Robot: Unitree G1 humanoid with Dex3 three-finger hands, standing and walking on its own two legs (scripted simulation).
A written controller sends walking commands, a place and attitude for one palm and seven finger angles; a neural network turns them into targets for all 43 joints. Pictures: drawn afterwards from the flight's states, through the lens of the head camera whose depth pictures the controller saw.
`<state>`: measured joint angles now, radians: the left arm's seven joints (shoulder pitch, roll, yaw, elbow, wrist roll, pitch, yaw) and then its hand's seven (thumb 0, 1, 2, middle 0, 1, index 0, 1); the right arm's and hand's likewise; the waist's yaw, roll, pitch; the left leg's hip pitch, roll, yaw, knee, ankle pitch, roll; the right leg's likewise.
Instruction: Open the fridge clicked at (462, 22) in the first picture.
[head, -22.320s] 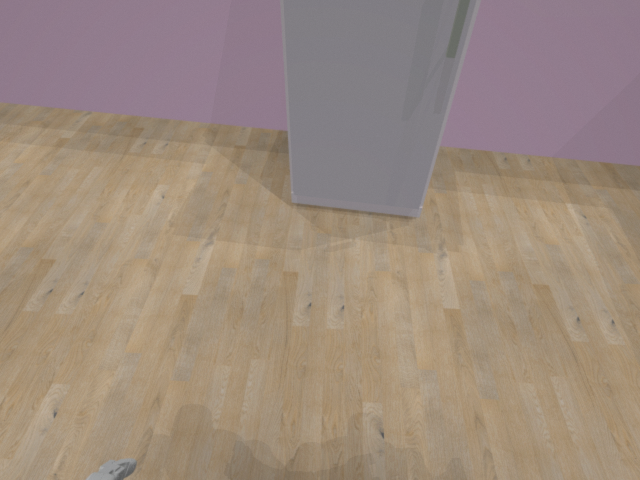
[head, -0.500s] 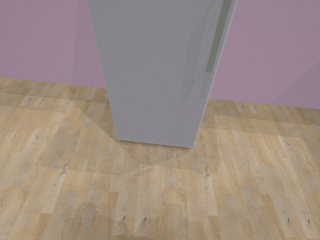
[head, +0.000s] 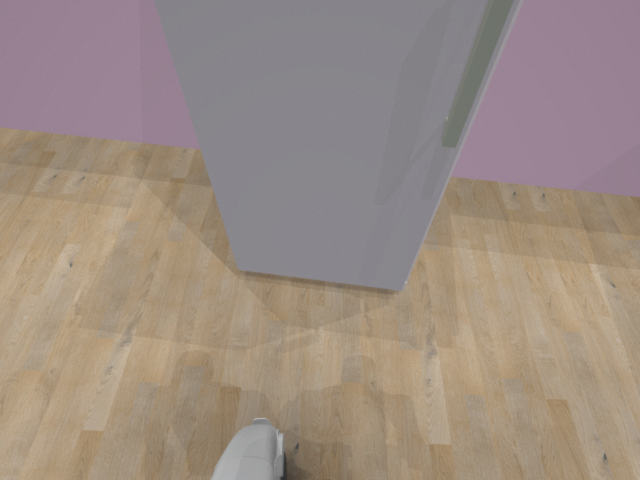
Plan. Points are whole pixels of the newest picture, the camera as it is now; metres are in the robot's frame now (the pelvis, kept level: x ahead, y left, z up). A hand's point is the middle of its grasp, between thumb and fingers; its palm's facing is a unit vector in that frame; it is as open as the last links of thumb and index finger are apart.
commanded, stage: take the last steps up to it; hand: right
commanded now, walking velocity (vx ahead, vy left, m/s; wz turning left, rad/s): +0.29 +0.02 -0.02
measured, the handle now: (483, 34) +0.69 -0.17 +0.18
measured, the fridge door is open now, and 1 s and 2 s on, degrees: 0 0 0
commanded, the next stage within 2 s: come to a stop and stand still in 0.32 s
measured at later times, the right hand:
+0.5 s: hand (409, 474) +0.16 -0.11 -0.17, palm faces +0.12 +0.98 -0.16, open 7.2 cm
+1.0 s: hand (430, 423) +0.23 -0.14 -0.16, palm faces +0.04 +0.95 -0.32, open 7.3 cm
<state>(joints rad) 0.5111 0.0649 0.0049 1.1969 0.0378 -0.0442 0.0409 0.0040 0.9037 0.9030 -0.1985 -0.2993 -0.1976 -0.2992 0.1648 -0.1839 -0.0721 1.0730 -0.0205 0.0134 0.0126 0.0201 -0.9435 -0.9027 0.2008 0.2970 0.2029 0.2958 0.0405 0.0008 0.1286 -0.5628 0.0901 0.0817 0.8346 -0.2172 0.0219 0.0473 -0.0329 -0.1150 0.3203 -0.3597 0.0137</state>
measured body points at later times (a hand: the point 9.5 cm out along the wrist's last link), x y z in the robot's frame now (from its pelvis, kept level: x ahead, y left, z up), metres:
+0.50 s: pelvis +0.17 +0.05 +0.00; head +0.20 +0.05 +0.45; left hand +0.29 +0.27 -0.14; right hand +0.15 -0.16 -0.16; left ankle +0.15 +0.13 -0.74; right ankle +0.23 -0.08 -0.72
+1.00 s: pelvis +0.17 +0.08 -0.01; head +0.20 +0.10 +0.44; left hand +0.21 +0.33 -0.17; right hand +0.22 -0.19 -0.14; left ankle +0.17 +0.18 -0.74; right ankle +0.19 -0.06 -0.70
